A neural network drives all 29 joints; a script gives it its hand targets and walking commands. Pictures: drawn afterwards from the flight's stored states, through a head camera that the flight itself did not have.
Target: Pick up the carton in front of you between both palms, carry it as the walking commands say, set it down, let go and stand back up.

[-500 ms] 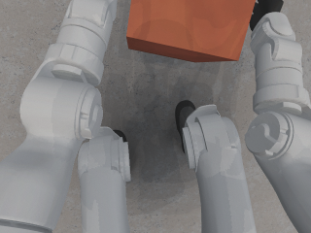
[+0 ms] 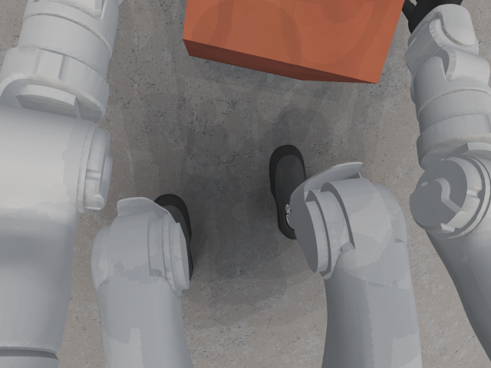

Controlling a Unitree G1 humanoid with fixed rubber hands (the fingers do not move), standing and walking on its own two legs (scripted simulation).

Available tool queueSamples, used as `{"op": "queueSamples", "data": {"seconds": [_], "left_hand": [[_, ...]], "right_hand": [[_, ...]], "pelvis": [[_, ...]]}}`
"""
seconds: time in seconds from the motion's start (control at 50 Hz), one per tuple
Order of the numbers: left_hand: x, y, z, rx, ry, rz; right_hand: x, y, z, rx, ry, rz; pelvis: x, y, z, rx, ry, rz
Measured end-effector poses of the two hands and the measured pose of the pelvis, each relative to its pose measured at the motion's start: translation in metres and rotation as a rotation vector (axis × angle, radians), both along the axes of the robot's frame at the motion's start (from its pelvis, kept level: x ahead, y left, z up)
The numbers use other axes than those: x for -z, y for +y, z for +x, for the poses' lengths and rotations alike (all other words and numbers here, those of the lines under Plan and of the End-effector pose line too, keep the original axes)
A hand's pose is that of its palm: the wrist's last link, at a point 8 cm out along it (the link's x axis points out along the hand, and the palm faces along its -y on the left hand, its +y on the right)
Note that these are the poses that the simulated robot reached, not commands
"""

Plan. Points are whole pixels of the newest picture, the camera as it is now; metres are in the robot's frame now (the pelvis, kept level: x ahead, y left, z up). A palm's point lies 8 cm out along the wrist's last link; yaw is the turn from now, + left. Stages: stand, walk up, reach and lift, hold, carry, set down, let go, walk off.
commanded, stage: set down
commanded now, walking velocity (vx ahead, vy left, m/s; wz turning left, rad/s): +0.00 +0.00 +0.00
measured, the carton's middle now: out of the picture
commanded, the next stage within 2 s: let go in 1.10 s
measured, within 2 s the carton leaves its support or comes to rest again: neither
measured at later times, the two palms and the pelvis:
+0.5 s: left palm out of the picture +0.62 +0.06 -0.04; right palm out of the picture +0.48 -0.30 -0.05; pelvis +0.00 -0.01 +0.07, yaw -1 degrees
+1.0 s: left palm out of the picture +0.63 +0.07 +0.10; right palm out of the picture +0.49 -0.30 +0.10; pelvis +0.03 -0.01 +0.19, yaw +0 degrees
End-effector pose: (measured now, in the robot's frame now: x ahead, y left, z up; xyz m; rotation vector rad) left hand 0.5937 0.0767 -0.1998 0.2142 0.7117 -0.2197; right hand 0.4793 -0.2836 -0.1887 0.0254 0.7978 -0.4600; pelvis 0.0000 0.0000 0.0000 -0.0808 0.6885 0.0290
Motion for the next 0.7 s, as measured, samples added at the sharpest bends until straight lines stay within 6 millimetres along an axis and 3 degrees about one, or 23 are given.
{"op": "queueSamples", "data": {"seconds": [0.12,0.26,0.46,0.7], "left_hand": [[-0.014,-0.011,0.012,0.008,-0.056,-0.019],[-0.067,-0.028,0.022,0.008,-0.125,0.004],[-0.146,-0.023,0.025,-0.026,-0.062,0.007],[-0.206,-0.013,0.031,-0.013,-0.08,0.002]], "right_hand": [[-0.008,-0.013,0.007,0.012,-0.061,-0.002],[-0.052,-0.011,0.016,0.022,-0.161,0.018],[-0.127,-0.016,0.004,0.046,-0.16,0.024],[-0.194,-0.014,0.012,0.03,-0.166,-0.002]], "pelvis": [[0.002,-0.008,-0.001,0.007,0.0,0.008],[-0.007,-0.012,-0.004,0.036,-0.015,0.026],[-0.056,-0.009,-0.003,0.055,0.048,0.05],[-0.109,-0.008,0.008,0.05,0.141,0.049]]}}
